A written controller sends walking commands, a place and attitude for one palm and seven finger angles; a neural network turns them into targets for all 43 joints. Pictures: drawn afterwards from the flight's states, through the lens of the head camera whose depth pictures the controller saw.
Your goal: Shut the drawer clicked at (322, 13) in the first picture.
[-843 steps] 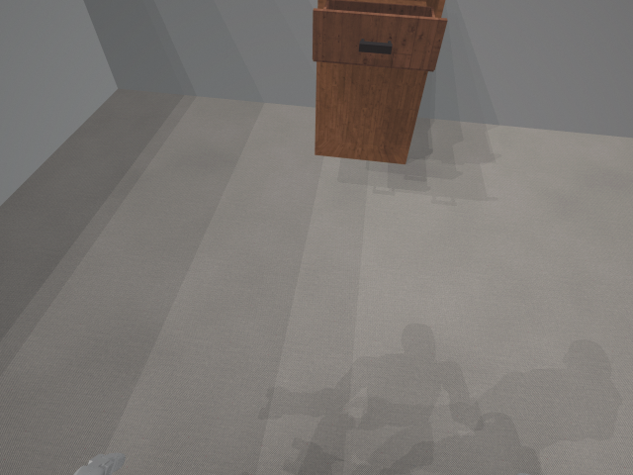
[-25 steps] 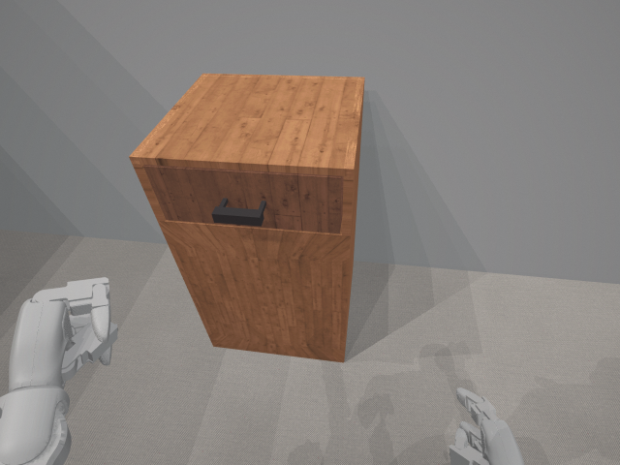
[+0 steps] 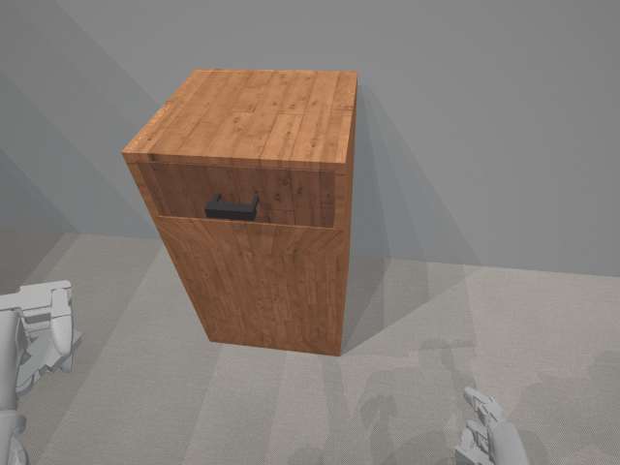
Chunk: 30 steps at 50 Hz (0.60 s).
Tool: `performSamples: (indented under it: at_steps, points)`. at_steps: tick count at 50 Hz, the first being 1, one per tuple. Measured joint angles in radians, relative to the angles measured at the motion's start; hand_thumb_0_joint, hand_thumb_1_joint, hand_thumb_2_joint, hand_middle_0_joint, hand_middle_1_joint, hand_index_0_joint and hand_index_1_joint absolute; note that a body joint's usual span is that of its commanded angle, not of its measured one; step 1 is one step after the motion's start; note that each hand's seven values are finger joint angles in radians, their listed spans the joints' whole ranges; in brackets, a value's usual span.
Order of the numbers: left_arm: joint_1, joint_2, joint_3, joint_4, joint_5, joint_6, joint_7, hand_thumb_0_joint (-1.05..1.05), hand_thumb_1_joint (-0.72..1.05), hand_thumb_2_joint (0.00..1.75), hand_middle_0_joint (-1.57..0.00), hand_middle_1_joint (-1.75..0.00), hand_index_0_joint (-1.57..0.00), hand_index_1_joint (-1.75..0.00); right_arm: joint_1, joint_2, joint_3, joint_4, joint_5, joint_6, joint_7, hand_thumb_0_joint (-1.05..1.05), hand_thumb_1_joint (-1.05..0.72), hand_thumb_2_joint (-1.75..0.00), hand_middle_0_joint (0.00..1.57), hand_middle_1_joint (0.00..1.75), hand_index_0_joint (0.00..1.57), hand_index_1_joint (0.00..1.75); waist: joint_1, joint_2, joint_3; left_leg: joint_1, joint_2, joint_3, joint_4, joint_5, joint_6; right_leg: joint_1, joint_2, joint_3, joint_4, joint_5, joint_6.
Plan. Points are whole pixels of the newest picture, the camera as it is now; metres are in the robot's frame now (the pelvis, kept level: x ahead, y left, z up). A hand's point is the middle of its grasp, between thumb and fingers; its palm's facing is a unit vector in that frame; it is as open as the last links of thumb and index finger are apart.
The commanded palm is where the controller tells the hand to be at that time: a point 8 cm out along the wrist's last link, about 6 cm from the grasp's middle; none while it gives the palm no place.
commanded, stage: step back with the hand held close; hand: left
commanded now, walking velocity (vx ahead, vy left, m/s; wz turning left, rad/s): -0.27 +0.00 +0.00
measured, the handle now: (233, 204) +0.64 +0.24 -0.06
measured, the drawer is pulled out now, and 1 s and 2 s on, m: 0.00 0.00 0.00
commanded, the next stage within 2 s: stop stepping back and stand still in 1.38 s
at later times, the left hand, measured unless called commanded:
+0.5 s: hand (25, 391) +0.14 +0.27 +0.16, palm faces +0.34 -0.79 -0.50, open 3.3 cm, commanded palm +0.08 +0.31 +0.17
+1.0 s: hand out of the picture +0.08 +0.27 +0.15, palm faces +0.32 -0.80 -0.51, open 3.3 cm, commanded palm +0.01 +0.31 +0.17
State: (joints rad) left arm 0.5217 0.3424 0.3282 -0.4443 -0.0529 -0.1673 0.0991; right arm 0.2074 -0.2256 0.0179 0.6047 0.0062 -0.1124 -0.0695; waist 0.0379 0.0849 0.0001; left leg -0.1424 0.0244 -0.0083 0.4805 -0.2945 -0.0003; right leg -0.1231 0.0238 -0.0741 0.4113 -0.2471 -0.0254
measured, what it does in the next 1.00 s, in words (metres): shifts its weight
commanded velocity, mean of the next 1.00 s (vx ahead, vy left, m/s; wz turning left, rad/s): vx -0.31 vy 0.00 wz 0.00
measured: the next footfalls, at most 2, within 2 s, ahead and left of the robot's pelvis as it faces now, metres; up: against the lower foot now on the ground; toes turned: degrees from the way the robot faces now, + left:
right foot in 1.50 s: -0.28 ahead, -0.11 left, +0.00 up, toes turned -2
left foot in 1.88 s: -0.14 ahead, +0.16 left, +0.00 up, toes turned -3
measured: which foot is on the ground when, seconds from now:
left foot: down 0.00-1.00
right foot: down 0.00-1.00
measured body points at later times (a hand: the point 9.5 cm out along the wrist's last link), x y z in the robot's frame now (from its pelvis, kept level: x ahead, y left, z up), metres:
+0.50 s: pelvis -0.05 +0.03 -0.01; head -0.04 +0.02 +0.44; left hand +0.11 +0.31 +0.19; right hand +0.13 -0.21 -0.08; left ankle -0.02 +0.12 -0.74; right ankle -0.01 -0.10 -0.74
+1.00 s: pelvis -0.11 +0.03 -0.02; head -0.07 +0.05 +0.43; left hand +0.06 +0.31 +0.18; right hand +0.07 -0.21 -0.09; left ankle -0.02 +0.12 -0.74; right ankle -0.07 -0.10 -0.74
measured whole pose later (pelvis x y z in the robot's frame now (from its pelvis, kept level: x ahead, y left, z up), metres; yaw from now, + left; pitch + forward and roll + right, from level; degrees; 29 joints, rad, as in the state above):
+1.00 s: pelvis -0.11 +0.03 -0.02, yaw +1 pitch +2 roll -2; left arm 0.62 0.43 0.42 -0.62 -0.02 -0.28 0.13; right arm 0.16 -0.20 -0.01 0.59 0.00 -0.08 -0.07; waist -0.01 -0.01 0.06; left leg -0.47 0.00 -0.01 0.59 -0.15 0.04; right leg -0.37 0.06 0.04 0.57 -0.23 0.01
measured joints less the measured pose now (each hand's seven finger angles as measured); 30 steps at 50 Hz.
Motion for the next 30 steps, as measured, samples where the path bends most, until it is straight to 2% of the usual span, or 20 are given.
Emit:
performSamples:
  at_steps: [3,9,18,30]
  points:
    - [0.02,0.006,0.027,-0.004,0.003,-0.03,0.005,0.02,0.89,0.9,-1.4,-1.6,-1.41,-1.6,-0.012,-0.006,-0.014,-0.007,-0.002,0.033,0.008,0.01,-0.9,-0.9,0.2,0.3,0.2,0.3,-0.022,-0.007,0.002,-0.031,-0.005,0.005,-0.004,0.01,0.003,-0.033,-0.005,0.005,-0.003,0.012,0.005]
    - [0.088,0.019,0.009,-0.035,0.008,-0.027,0.003,0.02,0.89,0.9,-1.4,-1.6,-1.41,-1.6,-0.017,-0.021,-0.045,-0.024,0.002,0.086,-0.001,0.01,-0.9,-0.9,0.2,0.3,0.2,0.3,-0.041,-0.025,0.015,-0.066,-0.028,0.023,-0.024,0.034,0.02,-0.087,-0.029,0.022,0.012,0.023,0.023]
    - [0.108,0.064,0.037,-0.096,0.011,-0.029,0.02,0.02,0.89,0.89,-1.4,-1.6,-1.41,-1.6,-0.022,0.0,-0.044,-0.048,0.004,0.104,-0.013,0.01,-0.9,-0.9,0.2,0.3,0.2,0.3,-0.033,-0.058,0.023,-0.116,-0.046,0.034,0.0,0.056,0.036,-0.145,-0.049,0.032,0.051,0.039,0.038]
    - [0.094,0.031,0.035,-0.116,0.034,-0.065,0.033,0.02,0.89,0.9,-1.4,-1.6,-1.41,-1.6,-0.017,0.016,-0.018,-0.065,0.003,0.062,-0.006,0.01,-0.9,-0.9,0.2,0.3,0.2,0.3,-0.024,-0.052,0.016,-0.218,-0.034,0.017,0.096,0.062,0.041,-0.215,-0.038,0.014,0.089,0.074,0.033]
